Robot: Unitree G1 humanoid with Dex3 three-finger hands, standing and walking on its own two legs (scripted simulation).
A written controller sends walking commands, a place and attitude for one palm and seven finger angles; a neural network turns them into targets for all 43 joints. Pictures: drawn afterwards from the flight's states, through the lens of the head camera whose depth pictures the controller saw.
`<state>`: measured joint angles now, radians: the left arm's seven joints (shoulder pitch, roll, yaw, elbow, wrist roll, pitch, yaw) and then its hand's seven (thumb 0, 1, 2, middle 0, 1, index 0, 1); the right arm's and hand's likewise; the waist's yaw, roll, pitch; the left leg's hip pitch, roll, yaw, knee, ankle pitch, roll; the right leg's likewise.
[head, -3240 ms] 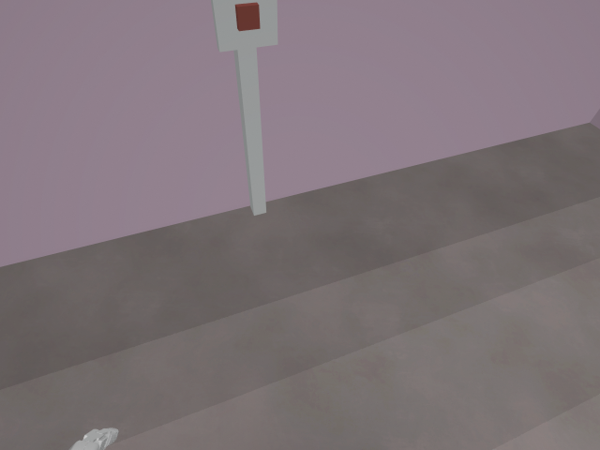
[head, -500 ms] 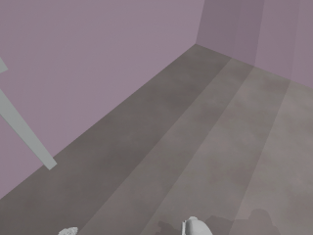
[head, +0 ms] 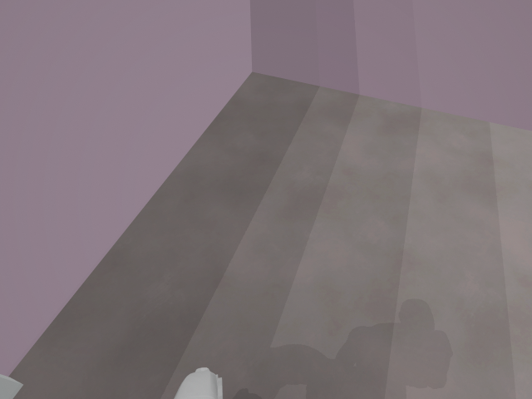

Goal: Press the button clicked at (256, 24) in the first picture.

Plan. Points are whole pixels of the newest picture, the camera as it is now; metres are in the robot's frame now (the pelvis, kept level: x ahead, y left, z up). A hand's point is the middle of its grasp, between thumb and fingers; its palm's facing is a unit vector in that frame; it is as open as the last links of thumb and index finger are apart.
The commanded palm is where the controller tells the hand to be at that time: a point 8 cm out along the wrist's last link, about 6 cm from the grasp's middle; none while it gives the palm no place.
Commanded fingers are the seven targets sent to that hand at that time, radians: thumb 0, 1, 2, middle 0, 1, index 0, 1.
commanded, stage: walk to a spot facing it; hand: left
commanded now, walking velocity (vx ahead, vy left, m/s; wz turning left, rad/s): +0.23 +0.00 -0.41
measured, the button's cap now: out of the picture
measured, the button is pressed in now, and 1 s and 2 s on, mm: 0 0 0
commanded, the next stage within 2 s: turn to face it in 0.02 s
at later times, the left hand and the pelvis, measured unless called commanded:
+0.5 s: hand (141, 367) +0.20 +0.24 -0.17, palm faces +0.05 -0.99 -0.15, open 7.4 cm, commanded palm none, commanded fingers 0.00 0.90 0.90 -0.20 -0.30 -0.20 -0.30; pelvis +0.12 +0.06 +0.01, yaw +2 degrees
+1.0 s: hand out of the picture +0.12 +0.24 -0.15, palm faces +0.36 -0.90 -0.26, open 7.4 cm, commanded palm none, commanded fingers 0.00 0.90 0.90 -0.20 -0.30 -0.20 -0.30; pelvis +0.12 +0.02 +0.00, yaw +21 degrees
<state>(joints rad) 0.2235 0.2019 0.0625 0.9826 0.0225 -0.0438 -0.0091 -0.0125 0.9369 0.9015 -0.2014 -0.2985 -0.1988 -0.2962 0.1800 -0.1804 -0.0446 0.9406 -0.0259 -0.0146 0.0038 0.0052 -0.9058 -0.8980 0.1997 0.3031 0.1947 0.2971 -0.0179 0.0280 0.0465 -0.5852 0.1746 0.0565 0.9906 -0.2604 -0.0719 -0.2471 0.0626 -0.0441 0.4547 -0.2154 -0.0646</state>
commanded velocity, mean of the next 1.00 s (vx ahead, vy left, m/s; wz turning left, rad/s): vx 0.02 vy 0.00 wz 0.50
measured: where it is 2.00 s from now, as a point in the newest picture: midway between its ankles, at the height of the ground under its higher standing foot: outside the picture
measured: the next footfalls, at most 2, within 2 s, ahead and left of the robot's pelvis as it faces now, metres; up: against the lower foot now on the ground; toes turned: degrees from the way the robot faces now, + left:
left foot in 0.16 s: +0.18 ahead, +0.15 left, +0.00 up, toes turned +4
right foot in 0.68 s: +0.18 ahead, -0.08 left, +0.00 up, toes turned +5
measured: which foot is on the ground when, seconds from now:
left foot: up 0.00-0.14, down 0.16-0.68, up 0.70-1.00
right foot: down 0.00-0.16, up 0.18-0.66, down 0.68-1.00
